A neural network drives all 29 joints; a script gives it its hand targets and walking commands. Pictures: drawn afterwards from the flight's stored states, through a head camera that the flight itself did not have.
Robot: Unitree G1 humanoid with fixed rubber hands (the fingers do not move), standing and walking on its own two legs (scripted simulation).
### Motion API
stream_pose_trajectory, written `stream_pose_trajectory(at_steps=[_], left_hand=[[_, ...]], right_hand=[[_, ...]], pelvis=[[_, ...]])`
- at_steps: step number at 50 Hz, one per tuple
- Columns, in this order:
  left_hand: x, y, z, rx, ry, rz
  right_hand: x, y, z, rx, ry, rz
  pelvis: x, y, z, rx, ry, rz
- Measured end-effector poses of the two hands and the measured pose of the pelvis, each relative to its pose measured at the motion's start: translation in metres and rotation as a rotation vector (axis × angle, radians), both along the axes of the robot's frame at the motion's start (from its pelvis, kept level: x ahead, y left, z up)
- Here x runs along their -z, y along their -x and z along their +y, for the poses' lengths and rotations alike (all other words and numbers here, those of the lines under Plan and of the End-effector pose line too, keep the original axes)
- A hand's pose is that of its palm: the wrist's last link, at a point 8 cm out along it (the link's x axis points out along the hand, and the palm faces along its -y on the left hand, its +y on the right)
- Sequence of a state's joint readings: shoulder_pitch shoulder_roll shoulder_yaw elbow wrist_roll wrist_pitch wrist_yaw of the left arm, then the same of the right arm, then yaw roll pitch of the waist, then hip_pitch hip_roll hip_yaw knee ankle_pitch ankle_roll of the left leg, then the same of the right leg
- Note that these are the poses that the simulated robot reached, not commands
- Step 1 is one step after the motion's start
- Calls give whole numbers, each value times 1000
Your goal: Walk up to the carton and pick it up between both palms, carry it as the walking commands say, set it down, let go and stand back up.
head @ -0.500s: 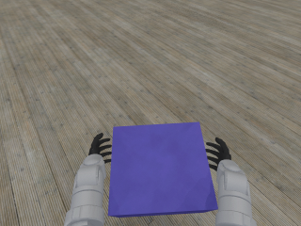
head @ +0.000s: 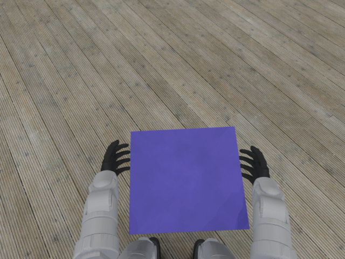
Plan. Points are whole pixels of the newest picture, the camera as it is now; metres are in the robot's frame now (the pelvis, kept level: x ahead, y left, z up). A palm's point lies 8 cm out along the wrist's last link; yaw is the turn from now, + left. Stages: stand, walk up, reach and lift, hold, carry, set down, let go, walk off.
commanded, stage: set down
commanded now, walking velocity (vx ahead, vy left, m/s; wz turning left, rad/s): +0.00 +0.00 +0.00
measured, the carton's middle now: (184, 179) +0.31 -0.02 -0.14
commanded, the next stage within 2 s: none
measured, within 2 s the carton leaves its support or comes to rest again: neither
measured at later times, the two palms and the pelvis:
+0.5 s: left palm (117, 176) +0.32 +0.17 -0.14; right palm (245, 177) +0.32 -0.19 -0.13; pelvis -0.07 +0.00 -0.08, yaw +0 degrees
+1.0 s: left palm (127, 177) +0.34 +0.17 -0.23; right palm (237, 176) +0.35 -0.20 -0.23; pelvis -0.07 -0.01 -0.15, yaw +0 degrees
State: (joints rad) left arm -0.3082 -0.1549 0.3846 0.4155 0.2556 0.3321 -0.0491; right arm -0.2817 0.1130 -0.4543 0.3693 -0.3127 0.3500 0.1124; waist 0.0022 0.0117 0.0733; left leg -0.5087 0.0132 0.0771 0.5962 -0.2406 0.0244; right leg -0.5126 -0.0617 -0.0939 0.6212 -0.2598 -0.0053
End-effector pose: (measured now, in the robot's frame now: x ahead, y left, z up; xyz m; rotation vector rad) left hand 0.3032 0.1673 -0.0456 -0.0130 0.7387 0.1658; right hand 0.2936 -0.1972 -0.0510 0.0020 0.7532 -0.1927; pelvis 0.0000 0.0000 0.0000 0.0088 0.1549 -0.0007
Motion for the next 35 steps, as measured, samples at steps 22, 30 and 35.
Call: stream_pose_trajectory(at_steps=[22, 30, 35], left_hand=[[81, -8, 7, -34, 21, -55], [108, -18, 6, -41, 44, -46], [129, -22, 2, -42, 40, -29]], right_hand=[[72, -20, 8, 19, -12, -55], [100, -33, 5, 0, -12, -37], [121, -39, 2, -4, -12, -20]], pelvis=[[70, 62, 3, -1, 22, 250], [93, 70, 3, -10, 27, 296], [107, 69, 0, -9, 24, 344]])
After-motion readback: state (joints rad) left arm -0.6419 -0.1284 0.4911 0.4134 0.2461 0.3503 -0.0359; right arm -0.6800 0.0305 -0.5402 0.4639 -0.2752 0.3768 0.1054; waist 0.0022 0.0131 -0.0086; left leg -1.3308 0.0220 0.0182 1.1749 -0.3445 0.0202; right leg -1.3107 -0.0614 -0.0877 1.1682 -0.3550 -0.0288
